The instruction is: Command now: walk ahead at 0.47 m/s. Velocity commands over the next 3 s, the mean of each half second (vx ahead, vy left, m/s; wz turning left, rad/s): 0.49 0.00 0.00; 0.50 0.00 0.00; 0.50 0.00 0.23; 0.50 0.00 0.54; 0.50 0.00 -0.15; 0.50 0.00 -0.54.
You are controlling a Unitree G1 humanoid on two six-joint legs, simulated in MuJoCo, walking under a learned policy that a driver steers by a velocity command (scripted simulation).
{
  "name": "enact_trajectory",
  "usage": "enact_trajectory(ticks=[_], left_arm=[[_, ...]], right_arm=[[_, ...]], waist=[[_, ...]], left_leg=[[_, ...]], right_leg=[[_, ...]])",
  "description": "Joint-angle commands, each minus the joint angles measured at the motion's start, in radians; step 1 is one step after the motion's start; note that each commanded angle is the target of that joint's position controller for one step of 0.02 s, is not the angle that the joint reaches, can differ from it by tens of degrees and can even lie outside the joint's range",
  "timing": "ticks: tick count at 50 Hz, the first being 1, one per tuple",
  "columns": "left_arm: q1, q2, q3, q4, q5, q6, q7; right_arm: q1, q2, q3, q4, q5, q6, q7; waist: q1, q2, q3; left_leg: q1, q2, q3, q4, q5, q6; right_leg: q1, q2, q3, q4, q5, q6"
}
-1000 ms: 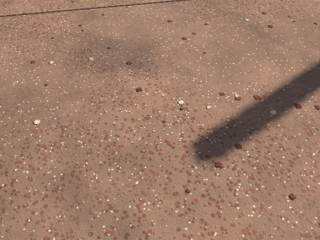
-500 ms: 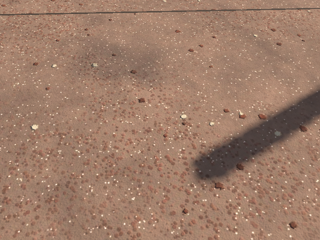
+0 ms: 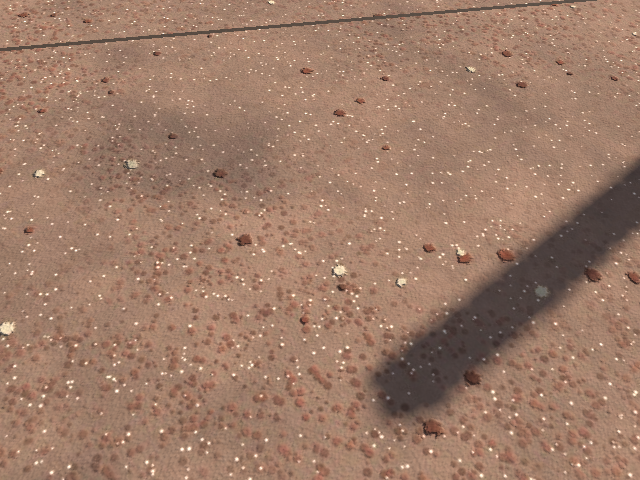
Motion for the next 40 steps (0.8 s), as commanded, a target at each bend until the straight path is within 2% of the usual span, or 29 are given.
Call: enact_trajectory(ticks=[1, 2, 4, 5, 6, 7, 8, 9, 10, 11, 12, 13, 15, 18, 20, 24, 27, 29, 31, 32, 33, 34, 35, 36, 37, 38, 39, 40], left_arm=[[-0.171, 0.044, -0.004, -0.107, -0.005, -0.023, -0.022], [-0.172, 0.053, -0.002, -0.113, -0.006, -0.027, -0.028], [-0.094, 0.096, 0.016, -0.103, -0.004, -0.031, -0.031], [0.028, 0.134, 0.035, -0.072, -0.005, -0.031, -0.027], [0.222, 0.181, 0.06, -0.015, -0.005, -0.027, -0.018], [0.41, 0.269, 0.079, 0.023, 0.011, -0.019, -0.005], [0.436, 0.276, 0.072, 0.04, 0.03, -0.021, -0.016], [0.386, 0.18, 0.049, 0.038, 0.019, -0.024, -0.018], [0.28, 0.139, 0.035, 0.02, 0.012, -0.028, -0.015], [0.188, 0.114, 0.023, 0.002, 0.016, -0.033, -0.019], [0.148, 0.088, 0.016, 0.0, 0.025, -0.038, -0.025], [0.141, 0.07, 0.009, 0.01, 0.035, -0.041, -0.029], [0.17, 0.074, 0.008, 0.035, 0.031, -0.041, -0.027], [0.226, 0.127, 0.018, 0.056, 0.032, -0.039, -0.003], [0.267, 0.137, 0.02, 0.065, 0.03, -0.032, 0.01], [0.335, 0.151, 0.021, 0.082, 0.017, -0.023, 0.022], [0.391, 0.158, 0.024, 0.107, 0.01, -0.014, 0.023], [0.411, 0.162, 0.029, 0.121, 0.008, -0.004, 0.025], [0.4, 0.176, 0.037, 0.124, 0.006, 0.006, 0.029], [0.382, 0.185, 0.04, 0.12, 0.006, 0.01, 0.031], [0.356, 0.188, 0.041, 0.113, 0.006, 0.015, 0.031], [0.344, 0.163, 0.031, 0.105, 0.012, 0.02, 0.031], [0.361, 0.126, 0.012, 0.079, 0.032, 0.018, 0.031], [0.486, -0.013, -0.024, 0.084, 0.022, -0.006, 0.017], [0.415, 0.101, 0.0, 0.089, -0.003, -0.029, 0.015], [0.319, 0.152, 0.014, 0.057, -0.022, -0.042, 0.013], [0.272, 0.152, 0.015, 0.046, -0.017, -0.043, 0.022], [0.25, 0.143, 0.023, 0.044, 0.0, -0.037, 0.029]], right_arm=[[0.061, -0.162, -0.035, -0.014, 0.008, 0.003, -0.008], [0.056, -0.169, -0.039, -0.015, 0.008, 0.006, -0.009], [0.028, -0.196, -0.049, -0.026, 0.003, 0.013, -0.01], [0.01, -0.205, -0.052, -0.031, -0.002, 0.02, -0.009], [-0.015, -0.194, -0.046, -0.046, -0.006, 0.024, -0.007], [-0.001, -0.151, -0.028, -0.073, -0.024, 0.019, -0.003], [0.143, 0.004, 0.01, -0.06, 0.001, -0.007, 0.014], [0.036, -0.119, -0.017, -0.068, 0.031, -0.035, 0.017], [-0.075, -0.169, -0.032, -0.109, 0.05, -0.047, 0.016], [-0.124, -0.171, -0.034, -0.121, 0.043, -0.049, 0.005], [-0.135, -0.162, -0.045, -0.121, 0.027, -0.04, -0.003], [-0.1, -0.138, -0.046, -0.118, 0.021, -0.024, -0.004], [-0.078, -0.101, -0.046, -0.117, 0.021, -0.001, -0.007], [-0.197, -0.12, -0.054, -0.165, 0.008, 0.011, -0.012], [-0.277, -0.121, -0.056, -0.192, 0.001, 0.009, -0.01], [-0.421, -0.1, -0.046, -0.229, 0.006, -0.002, 0.004], [-0.506, -0.1, -0.039, -0.257, 0.014, -0.005, 0.019], [-0.545, -0.108, -0.037, -0.28, 0.018, -0.011, 0.032], [-0.534, -0.128, -0.041, -0.289, 0.019, -0.018, 0.043], [-0.493, -0.147, -0.049, -0.282, 0.02, -0.021, 0.045], [-0.403, -0.174, -0.064, -0.258, 0.018, -0.023, 0.044], [-0.225, -0.223, -0.091, -0.201, 0.016, -0.023, 0.038], [-0.033, -0.308, -0.114, -0.163, 0.003, -0.021, 0.028], [0.01, -0.351, -0.119, -0.142, -0.001, -0.017, 0.037], [-0.016, -0.251, -0.091, -0.152, 0.005, -0.021, 0.039], [-0.108, -0.21, -0.078, -0.171, 0.008, -0.024, 0.037], [-0.2, -0.187, -0.068, -0.192, 0.003, -0.025, 0.038], [-0.247, -0.162, -0.061, -0.197, -0.007, -0.027, 0.041]], waist=[[0.009, 0.1, 0.147], [0.021, 0.104, 0.137], [0.081, 0.143, 0.058], [0.149, 0.165, -0.023], [0.239, 0.165, -0.132], [0.272, 0.009, -0.295], [0.176, -0.251, -0.451], [0.208, -0.139, -0.345], [0.182, -0.098, -0.182], [0.14, 0.018, -0.115], [0.104, 0.041, -0.068], [0.069, 0.013, -0.062], [0.048, -0.011, -0.031], [0.06, -0.003, 0.028], [0.082, 0.001, 0.04], [0.128, -0.007, 0.055], [0.157, -0.011, 0.077], [0.159, -0.016, 0.089], [0.135, -0.029, 0.076], [0.107, -0.043, 0.05], [0.052, -0.05, -0.006], [-0.025, -0.033, -0.112], [-0.074, 0.101, -0.271], [0.004, 0.366, -0.384], [-0.029, 0.249, -0.341], [-0.013, 0.2, -0.208], [0.024, 0.106, -0.135], [0.052, 0.083, -0.083]], left_leg=[[-0.028, 0.3, -0.109, -0.018, 0.405, 0.127], [0.002, 0.311, -0.103, 0.012, 0.468, 0.121], [0.036, 0.315, -0.089, 0.131, 0.786, 0.101], [0.028, 0.295, -0.069, 0.275, 0.957, 0.087], [-0.089, 0.25, -0.042, 0.5, 0.955, 0.056], [-0.352, 0.169, -0.007, 0.854, 0.545, 0.027], [-0.699, -0.02, -0.124, 1.165, -0.256, -0.015], [-0.801, 0.034, -0.221, 1.264, -0.249, 0.014], [-0.847, 0.087, -0.175, 1.256, -0.153, 0.028], [-0.789, 0.144, -0.151, 1.205, -0.054, 0.026], [-0.736, 0.175, -0.141, 1.15, -0.005, 0.022], [-0.675, 0.202, -0.149, 1.113, 0.023, 0.023], [-0.655, 0.216, -0.133, 1.046, 0.029, 0.014], [-0.767, 0.236, -0.12, 0.906, 0.139, -0.021], [-0.824, 0.233, -0.112, 0.782, 0.249, -0.035], [-0.785, 0.185, -0.067, 0.536, 0.407, -0.038], [-0.792, 0.164, -0.056, 0.445, 0.392, -0.034], [-0.809, 0.158, -0.062, 0.404, 0.338, -0.017], [-0.766, 0.144, -0.057, 0.371, 0.261, 0.009], [-0.692, 0.123, -0.04, 0.361, 0.226, 0.023], [-0.556, 0.087, -0.008, 0.345, 0.213, 0.043], [-0.317, 0.069, 0.001, 0.349, 0.227, 0.073], [-0.001, 0.27, -0.236, 0.363, 0.228, 0.141], [0.299, 0.462, -0.72, 0.218, 0.017, 0.292], [0.265, 0.433, -0.756, 0.153, -0.074, 0.247], [0.135, 0.406, -0.602, 0.141, -0.017, 0.201], [-0.02, 0.373, -0.482, 0.117, 0.104, 0.181], [-0.142, 0.34, -0.4, 0.087, 0.186, 0.174]], right_leg=[[-0.049, 0.023, -0.014, -0.082, -0.01, -0.024], [-0.028, 0.032, -0.019, -0.099, -0.042, -0.039], [0.131, 0.086, -0.052, -0.107, -0.112, -0.071], [0.292, 0.124, -0.075, -0.107, -0.131, -0.096], [0.563, 0.113, -0.052, -0.104, -0.11, -0.131], [0.895, -0.116, 0.228, -0.086, -0.151, -0.197], [1.165, -0.325, 0.751, -0.265, -0.379, -0.36], [1.078, -0.274, 0.744, -0.343, -0.437, -0.297], [0.91, -0.243, 0.563, -0.364, -0.352, -0.248], [0.735, -0.212, 0.435, -0.394, -0.213, -0.226], [0.609, -0.173, 0.341, -0.42, -0.133, -0.211], [0.54, -0.144, 0.282, -0.449, -0.121, -0.202], [0.472, -0.119, 0.216, -0.495, -0.104, -0.213], [0.459, -0.118, 0.169, -0.539, -0.084, -0.222], [0.496, -0.11, 0.146, -0.543, -0.069, -0.209], [0.541, -0.081, 0.077, -0.541, -0.064, -0.17], [0.628, -0.108, 0.073, -0.512, -0.077, -0.167], [0.701, -0.144, 0.081, -0.474, -0.061, -0.162], [0.749, -0.171, 0.089, -0.425, 0.008, -0.146], [0.757, -0.172, 0.084, -0.38, 0.116, -0.135], [0.748, -0.148, 0.058, -0.276, 0.287, -0.117], [0.679, -0.091, 0.016, -0.072, 0.363, -0.089], [0.458, -0.021, -0.038, 0.27, 0.077, -0.05], [0.064, 0.167, 0.014, 0.584, -0.596, 0.004], [-0.045, 0.118, 0.146, 0.701, -0.631, -0.021], [-0.1, 0.067, 0.124, 0.706, -0.537, -0.04], [-0.055, 0.01, 0.095, 0.663, -0.436, -0.04], [-0.01, -0.022, 0.089, 0.606, -0.376, -0.035]])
